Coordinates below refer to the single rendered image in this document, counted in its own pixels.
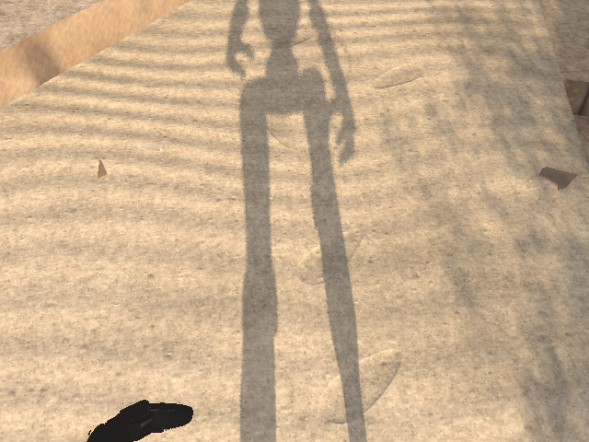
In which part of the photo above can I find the robot left hand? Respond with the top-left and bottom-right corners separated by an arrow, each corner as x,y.
87,400 -> 193,442

